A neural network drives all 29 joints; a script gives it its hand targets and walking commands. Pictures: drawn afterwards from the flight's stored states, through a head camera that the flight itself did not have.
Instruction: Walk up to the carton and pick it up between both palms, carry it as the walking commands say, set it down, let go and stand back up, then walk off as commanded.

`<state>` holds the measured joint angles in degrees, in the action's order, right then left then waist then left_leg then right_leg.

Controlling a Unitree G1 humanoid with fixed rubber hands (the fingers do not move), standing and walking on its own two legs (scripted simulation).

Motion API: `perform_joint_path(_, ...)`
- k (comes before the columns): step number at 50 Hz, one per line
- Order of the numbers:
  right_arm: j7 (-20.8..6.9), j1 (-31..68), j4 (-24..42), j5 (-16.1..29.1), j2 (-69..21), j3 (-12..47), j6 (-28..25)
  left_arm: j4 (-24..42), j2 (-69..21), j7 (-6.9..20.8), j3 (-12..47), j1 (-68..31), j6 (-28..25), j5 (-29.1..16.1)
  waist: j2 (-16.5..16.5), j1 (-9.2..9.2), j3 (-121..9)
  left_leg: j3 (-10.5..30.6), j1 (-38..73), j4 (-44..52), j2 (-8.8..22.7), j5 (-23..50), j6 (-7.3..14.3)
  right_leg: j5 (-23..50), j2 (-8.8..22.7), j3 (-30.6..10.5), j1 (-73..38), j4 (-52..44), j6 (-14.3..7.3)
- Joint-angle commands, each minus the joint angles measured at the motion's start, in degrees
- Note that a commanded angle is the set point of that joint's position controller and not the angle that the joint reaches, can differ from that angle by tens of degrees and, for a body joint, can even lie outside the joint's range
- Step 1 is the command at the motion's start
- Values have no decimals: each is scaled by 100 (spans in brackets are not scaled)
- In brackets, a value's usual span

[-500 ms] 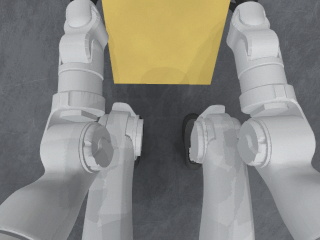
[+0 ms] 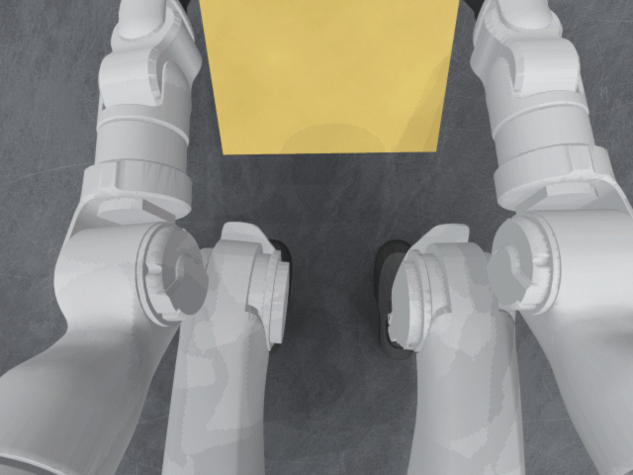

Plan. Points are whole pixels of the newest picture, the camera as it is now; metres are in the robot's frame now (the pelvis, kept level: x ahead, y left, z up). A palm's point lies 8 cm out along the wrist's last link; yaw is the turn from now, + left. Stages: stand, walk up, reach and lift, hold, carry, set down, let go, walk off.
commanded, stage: set down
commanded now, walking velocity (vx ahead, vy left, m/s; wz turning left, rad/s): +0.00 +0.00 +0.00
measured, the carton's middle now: (327, 29) +0.54 +0.01 -0.23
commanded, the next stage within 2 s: none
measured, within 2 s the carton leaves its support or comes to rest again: rests again in 1.70 s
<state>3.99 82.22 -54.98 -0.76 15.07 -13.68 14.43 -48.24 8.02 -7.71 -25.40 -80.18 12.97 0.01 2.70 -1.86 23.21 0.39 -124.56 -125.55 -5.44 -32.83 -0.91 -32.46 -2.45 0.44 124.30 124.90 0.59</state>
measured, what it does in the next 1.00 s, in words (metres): stands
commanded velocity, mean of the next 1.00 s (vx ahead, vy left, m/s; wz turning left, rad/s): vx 0.00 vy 0.00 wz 0.00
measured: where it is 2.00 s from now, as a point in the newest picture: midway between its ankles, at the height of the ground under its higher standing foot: (330, 317)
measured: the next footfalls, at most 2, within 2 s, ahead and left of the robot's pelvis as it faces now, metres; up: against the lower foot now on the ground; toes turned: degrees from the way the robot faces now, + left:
none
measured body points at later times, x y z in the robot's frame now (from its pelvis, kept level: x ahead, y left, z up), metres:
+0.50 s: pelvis +0.02 +0.00 +0.00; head +0.38 -0.02 +0.27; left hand +0.57 +0.16 -0.15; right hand +0.57 -0.14 -0.17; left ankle +0.12 +0.11 -0.34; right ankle +0.12 -0.12 -0.34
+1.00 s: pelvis +0.03 +0.00 +0.00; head +0.39 -0.02 +0.26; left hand +0.57 +0.17 -0.15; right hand +0.58 -0.14 -0.17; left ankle +0.12 +0.11 -0.34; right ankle +0.12 -0.12 -0.34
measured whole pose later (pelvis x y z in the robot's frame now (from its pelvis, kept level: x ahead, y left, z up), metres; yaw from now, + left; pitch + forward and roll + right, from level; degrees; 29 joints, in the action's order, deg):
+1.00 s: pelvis +0.03 +0.00 +0.00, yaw +1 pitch +42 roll +0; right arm -1.0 78.1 -54.4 -6.7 11.7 -20.1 9.4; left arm -47.4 5.7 -2.9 -31.6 -75.8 8.3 5.8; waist 2.8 -1.4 11.7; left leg -0.3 -132.2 -125.5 -5.5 -35.6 -0.9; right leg -35.3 -2.7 -0.4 132.5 125.5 0.5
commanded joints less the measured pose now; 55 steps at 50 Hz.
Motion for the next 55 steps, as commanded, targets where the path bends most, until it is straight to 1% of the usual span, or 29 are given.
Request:
perform_joint_path(1,-1561,2919,564,416,-5164,1664,-319,-404,-5799,1679,2571,-2327,213,-203,-125,464,-7813,-214,3090,1037,-335,1807,-30,1487,-385,341,-2623,-969,-159)
perform_joint_path(2,-1579,2935,817,321,-5019,1592,-317,-141,-5895,1693,2566,-2449,205,-370,-118,664,-7727,-232,2819,1003,-410,1736,17,1456,-432,363,-2479,-980,-176)
perform_joint_path(5,-1598,2710,790,319,-4939,1739,-353,-310,-5564,1633,2499,-2159,144,-109,27,521,-7410,-291,2829,987,-351,1972,-33,1748,-409,264,-2263,-1024,-121)
perform_joint_path(7,-1602,2333,259,93,-4750,1436,-298,-779,-5737,1697,2331,-1735,236,-15,-148,776,-6816,-245,2426,1186,-365,1500,-58,1356,-453,470,-2197,-1059,-148)
perform_joint_path(8,-1597,2276,389,127,-4867,1368,-303,-780,-5754,1702,2199,-1794,227,97,57,580,-6715,-228,2272,1099,-421,1282,31,1110,-397,359,-1779,-1059,-209)
perform_joint_path(12,-1570,1943,189,-186,-4957,1347,-214,-773,-5281,1659,2105,-1766,190,175,-388,580,-6748,-372,1859,1109,-406,1155,2,1298,-403,290,-2405,-1153,-102)
perform_joint_path(13,-1582,2034,258,-117,-4828,1313,-260,-854,-5418,1654,2042,-1578,215,303,-194,644,-6602,-286,2006,1228,-385,1055,-3,1121,-393,375,-2181,-1163,-72)
perform_joint_path(14,-1596,2169,384,-160,-4776,1361,-266,-678,-5316,1663,2013,-1801,185,298,-152,418,-6675,-334,1857,1134,-369,1162,-50,1188,-368,326,-2089,-1104,-100)
perform_joint_path(16,-1589,1966,133,-184,-4692,1222,-261,-771,-5322,1680,2065,-1692,196,352,-114,709,-6556,-152,2124,1217,-342,1248,-14,1344,-396,325,-2029,-1073,-80)
perform_joint_path(19,-1502,2113,536,-186,-4827,1513,-366,-452,-5274,1682,2278,-1781,53,168,-237,466,-6921,-331,1866,1113,-372,1809,-117,2045,-404,238,-2691,-1002,-48)
perform_joint_path(20,-1500,1950,409,-230,-4727,1588,-331,-778,-5225,1708,2228,-1493,80,169,-534,542,-6705,-306,1691,1124,-372,1511,-99,1827,-355,296,-2671,-1118,-8)
perform_joint_path(23,-1524,1513,83,-221,-4934,1470,-301,-679,-5326,1749,2320,-1516,112,94,-414,672,-6751,-324,1600,1087,-354,1674,-130,2144,-409,246,-2791,-1039,-109)
perform_joint_path(25,-1588,1400,-7,-279,-4894,1257,-296,-755,-5228,1777,2183,-1415,114,373,-78,479,-6473,-292,1822,1200,-383,1660,-82,1850,-416,230,-2238,-1038,-84)
perform_joint_path(26,-1549,1522,176,-235,-4734,1431,-318,-497,-5274,1735,2187,-1587,93,258,-199,560,-6652,-356,1738,1134,-334,1676,-130,1932,-437,244,-2454,-1128,-104)
perform_joint_path(27,-1547,1696,274,-235,-4893,1408,-323,-696,-5191,1729,2101,-1488,66,331,-206,324,-6595,-294,1734,1133,-430,1686,-53,1827,-400,241,-2322,-1091,-89)
perform_joint_path(29,-1601,1410,-55,-206,-4897,1371,-272,-867,-5099,1743,2162,-1225,72,395,-87,295,-6436,-338,1884,1133,-336,1712,-89,1783,-413,309,-2102,-946,-39)
perform_joint_path(30,-1594,1338,-125,-381,-4689,1232,-279,-1059,-5199,1745,2125,-1159,136,302,-282,693,-6212,-167,1930,1194,-389,1616,-64,1632,-411,396,-1992,-1033,-34)
perform_joint_path(32,-1566,1114,-79,-417,-4735,1113,-297,-983,-5184,1792,1985,-1159,135,478,-199,499,-6235,-331,1697,1067,-427,1598,-100,1690,-436,269,-2187,-1094,-96)
perform_joint_path(33,-1533,1570,283,-373,-4625,1311,-352,-764,-5282,1823,1958,-1226,97,288,-489,634,-6207,-290,1189,1047,-415,1370,-54,1649,-396,270,-2262,-1125,-108)
perform_joint_path(34,-1543,1438,195,-394,-4505,1207,-344,-973,-5172,1812,1999,-1077,132,486,-127,500,-6187,-276,1560,1130,-377,1518,-79,1700,-421,280,-2017,-1118,-64)
perform_joint_path(38,-1503,1187,-41,-394,-4436,1259,-317,-762,-5301,1825,2158,-1247,115,353,-134,649,-6446,-327,1552,1052,-341,1715,-160,2022,-436,248,-2330,-1034,-120)
perform_joint_path(41,-1518,1194,-153,-307,-4655,1259,-351,-1142,-5053,1812,1933,-935,92,520,-200,325,-6201,-305,1585,1095,-336,1619,-108,1801,-398,320,-2205,-955,-57)
perform_joint_path(45,-1598,967,-429,-582,-4263,962,-290,-900,-4852,1760,1961,-1210,73,403,-173,767,-5860,-293,1570,1051,-327,1305,-111,1501,-373,244,-1696,-1044,-147)
perform_joint_path(46,-1603,847,-505,-603,-4371,953,-282,-1253,-5026,1784,1744,-946,133,660,-269,423,-5636,-291,1435,1106,-403,1298,-65,1379,-385,287,-1643,-1131,-150)
perform_joint_path(47,-1608,980,-359,-487,-4387,1044,-270,-961,-4871,1767,1911,-1245,124,482,-255,634,-6035,-219,1605,1100,-354,1351,-63,1552,-374,296,-1930,-1004,-136)
perform_joint_path(49,-1591,1248,-267,-430,-4371,1081,-345,-1203,-4767,1761,1790,-976,90,588,-344,412,-5869,-177,1457,1083,-367,1488,-5,1633,-376,300,-1904,-909,-89)
perform_joint_path(50,-1565,1000,-260,-455,-4334,1105,-361,-1098,-4842,1762,1872,-891,52,576,-296,633,-5952,-200,1681,976,-280,1744,-104,1937,-355,231,-2128,-910,-98)
perform_joint_path(54,-1512,771,-301,-467,-4413,1076,-316,-865,-4653,1783,1805,-909,65,559,-195,314,-5977,-383,1327,946,-323,1574,-91,1959,-370,86,-2264,-1000,-128)
perform_joint_path(55,-1493,855,-372,-482,-4202,1069,-361,-1137,-4739,1807,1857,-891,105,507,-384,570,-6069,-280,1344,1037,-264,1502,-87,1983,-383,209,-2312,-984,-98)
